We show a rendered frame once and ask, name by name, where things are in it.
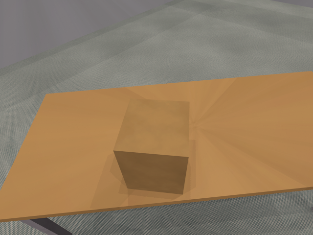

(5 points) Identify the carton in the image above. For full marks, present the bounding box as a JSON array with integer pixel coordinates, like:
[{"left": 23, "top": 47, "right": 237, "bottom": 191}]
[{"left": 113, "top": 98, "right": 190, "bottom": 194}]

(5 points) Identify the table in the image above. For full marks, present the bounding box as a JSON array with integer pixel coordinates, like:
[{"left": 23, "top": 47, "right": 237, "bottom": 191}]
[{"left": 0, "top": 71, "right": 313, "bottom": 235}]

